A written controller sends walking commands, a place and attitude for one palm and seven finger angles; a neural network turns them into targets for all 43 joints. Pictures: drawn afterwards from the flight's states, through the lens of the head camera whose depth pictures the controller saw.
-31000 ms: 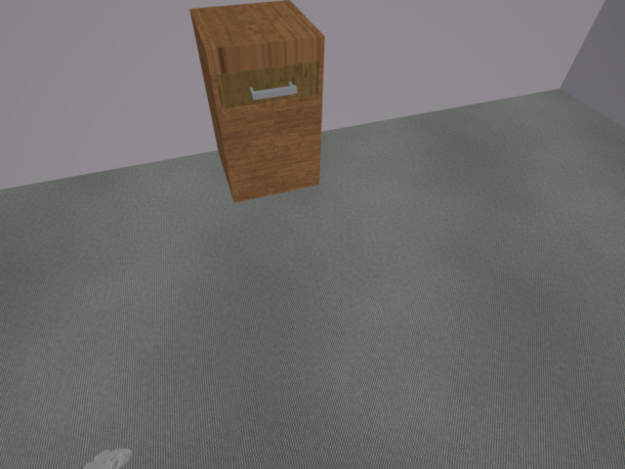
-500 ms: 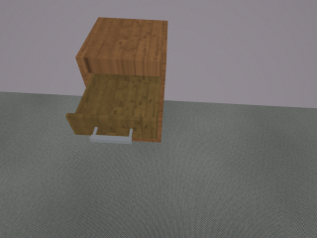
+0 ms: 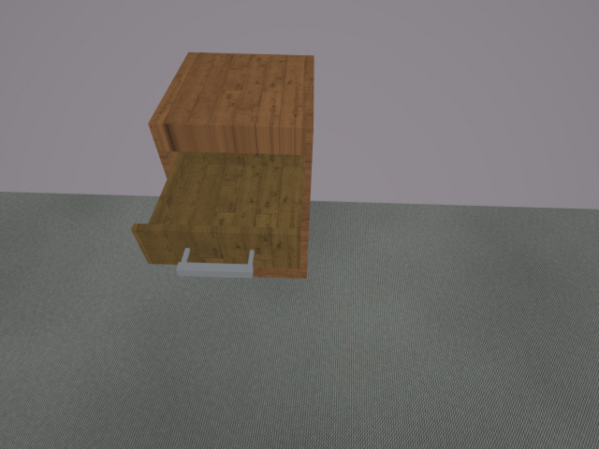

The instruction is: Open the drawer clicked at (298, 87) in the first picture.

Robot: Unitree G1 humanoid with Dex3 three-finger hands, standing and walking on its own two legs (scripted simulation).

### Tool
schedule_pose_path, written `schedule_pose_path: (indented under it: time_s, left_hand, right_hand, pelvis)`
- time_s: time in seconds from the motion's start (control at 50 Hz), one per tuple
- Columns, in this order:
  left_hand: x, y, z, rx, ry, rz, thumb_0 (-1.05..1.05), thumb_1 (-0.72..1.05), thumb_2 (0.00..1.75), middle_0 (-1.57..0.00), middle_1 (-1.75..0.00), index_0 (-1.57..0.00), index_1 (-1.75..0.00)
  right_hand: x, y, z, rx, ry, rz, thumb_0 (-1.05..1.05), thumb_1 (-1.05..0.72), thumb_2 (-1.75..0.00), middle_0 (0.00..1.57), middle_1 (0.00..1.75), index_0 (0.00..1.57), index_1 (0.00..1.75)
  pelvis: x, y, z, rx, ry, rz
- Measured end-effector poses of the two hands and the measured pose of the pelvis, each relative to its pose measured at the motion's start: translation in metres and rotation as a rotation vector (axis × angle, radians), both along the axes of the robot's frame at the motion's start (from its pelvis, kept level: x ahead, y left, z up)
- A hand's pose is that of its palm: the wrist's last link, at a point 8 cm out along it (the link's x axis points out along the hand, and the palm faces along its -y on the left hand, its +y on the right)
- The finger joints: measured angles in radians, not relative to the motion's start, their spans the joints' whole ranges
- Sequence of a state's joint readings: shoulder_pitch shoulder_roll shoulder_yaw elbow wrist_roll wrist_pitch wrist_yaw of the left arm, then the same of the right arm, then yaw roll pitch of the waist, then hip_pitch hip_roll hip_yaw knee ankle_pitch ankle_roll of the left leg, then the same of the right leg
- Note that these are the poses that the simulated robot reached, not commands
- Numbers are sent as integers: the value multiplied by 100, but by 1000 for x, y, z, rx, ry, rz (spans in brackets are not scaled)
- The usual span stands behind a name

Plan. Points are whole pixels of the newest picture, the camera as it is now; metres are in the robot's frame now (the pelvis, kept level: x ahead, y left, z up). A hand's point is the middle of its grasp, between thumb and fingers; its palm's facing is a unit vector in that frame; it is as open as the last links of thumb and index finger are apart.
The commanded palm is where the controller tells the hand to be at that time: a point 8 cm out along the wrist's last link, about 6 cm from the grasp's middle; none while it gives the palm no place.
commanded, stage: look to check the result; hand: left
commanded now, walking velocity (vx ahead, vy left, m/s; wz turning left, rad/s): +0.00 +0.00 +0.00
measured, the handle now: (217, 261) +0.55 +0.23 -0.22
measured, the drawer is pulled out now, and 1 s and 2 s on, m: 0.29 0.29 0.29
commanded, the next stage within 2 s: stand and wait in 0.52 s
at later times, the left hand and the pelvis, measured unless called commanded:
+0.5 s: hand out of the picture -0.03 +0.14 -0.18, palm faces +0.06 -0.99 -0.15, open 7.4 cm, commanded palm none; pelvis +0.00 -0.01 +0.00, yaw +0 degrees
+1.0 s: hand out of the picture -0.02 +0.13 -0.18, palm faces +0.06 -0.99 -0.16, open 7.4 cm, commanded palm none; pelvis +0.00 -0.02 +0.00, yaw +0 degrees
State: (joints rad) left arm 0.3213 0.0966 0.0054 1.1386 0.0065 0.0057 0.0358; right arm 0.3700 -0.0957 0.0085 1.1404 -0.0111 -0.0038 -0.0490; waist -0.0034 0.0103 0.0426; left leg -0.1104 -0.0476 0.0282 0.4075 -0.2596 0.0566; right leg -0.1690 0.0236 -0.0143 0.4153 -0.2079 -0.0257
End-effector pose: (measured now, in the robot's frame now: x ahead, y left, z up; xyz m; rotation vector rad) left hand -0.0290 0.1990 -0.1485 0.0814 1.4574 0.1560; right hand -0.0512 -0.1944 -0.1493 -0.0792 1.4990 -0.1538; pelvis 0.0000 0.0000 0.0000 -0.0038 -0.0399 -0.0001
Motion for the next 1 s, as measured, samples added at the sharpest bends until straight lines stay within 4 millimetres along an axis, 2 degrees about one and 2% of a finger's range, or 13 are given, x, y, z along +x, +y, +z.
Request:
schedule_pose_path:
  time_s: [0.24, 0.66, 1.0]
  left_hand:
    - [-13, -6, 0, -6, 30, 6, 1, 91, 90, -20, -30, -20, -30]
    - [2, -13, 0, 0, -4, 1, 1, 91, 90, -20, -30, -20, -30]
    - [5, -17, 1, 6, 2, 0, 1, 91, 90, -20, -30, -20, -30]
  right_hand:
    - [-5, 2, -1, 6, 6, -12, 0, -90, -90, 20, 30, 20, 30]
    - [6, -4, -2, 12, -7, -12, 0, -90, -90, 20, 30, 20, 30]
    - [11, -12, -2, 8, -6, -10, 0, -90, -90, 19, 30, 20, 30]
  pelvis:
    - [-2, -1, -1, 3, 7, -4]
    - [2, -9, -1, 5, 13, -2]
    - [4, -16, 0, 6, 13, -4]
